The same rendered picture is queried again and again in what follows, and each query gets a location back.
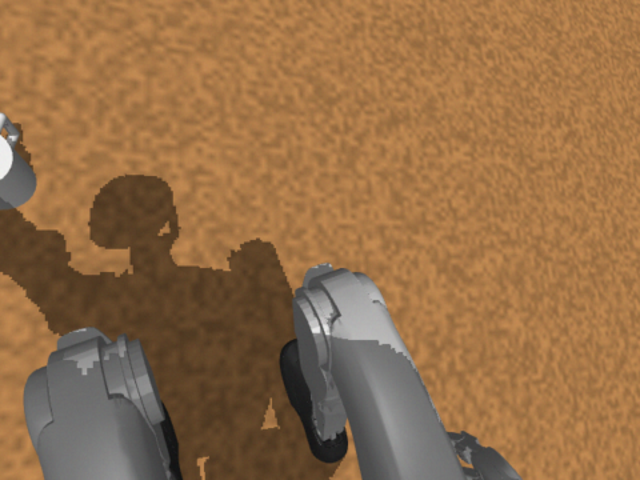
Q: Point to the left robot foot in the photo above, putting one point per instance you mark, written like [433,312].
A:
[172,445]

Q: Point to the right robot foot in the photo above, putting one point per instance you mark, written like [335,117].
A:
[329,451]

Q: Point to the right robot hand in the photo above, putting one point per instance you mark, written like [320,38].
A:
[488,464]

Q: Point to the mug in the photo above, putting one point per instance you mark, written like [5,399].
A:
[17,179]

